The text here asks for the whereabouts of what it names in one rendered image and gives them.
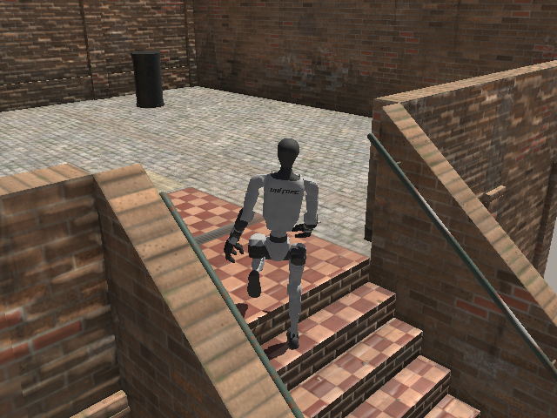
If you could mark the robot left shin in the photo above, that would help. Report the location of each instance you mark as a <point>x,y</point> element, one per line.
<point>258,264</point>

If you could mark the left robot hand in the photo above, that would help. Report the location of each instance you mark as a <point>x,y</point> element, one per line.
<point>229,249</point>

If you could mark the robot left forearm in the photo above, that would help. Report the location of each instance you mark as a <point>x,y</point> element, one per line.
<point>238,229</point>

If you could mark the right robot hand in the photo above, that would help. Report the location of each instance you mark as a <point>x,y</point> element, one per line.
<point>300,228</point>

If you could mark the left robot upper arm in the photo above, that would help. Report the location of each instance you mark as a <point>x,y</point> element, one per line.
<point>251,196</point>

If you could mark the right robot upper arm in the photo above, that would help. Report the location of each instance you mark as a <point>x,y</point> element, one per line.
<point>312,201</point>

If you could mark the humanoid robot head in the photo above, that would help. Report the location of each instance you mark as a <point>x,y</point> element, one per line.
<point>288,150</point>

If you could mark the robot right forearm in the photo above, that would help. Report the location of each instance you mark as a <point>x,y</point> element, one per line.
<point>309,228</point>

